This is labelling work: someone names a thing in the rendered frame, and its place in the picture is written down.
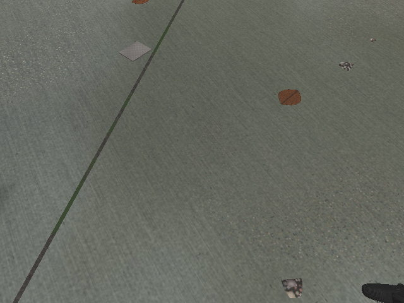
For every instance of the right robot hand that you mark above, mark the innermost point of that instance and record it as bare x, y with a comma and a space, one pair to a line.
384, 292

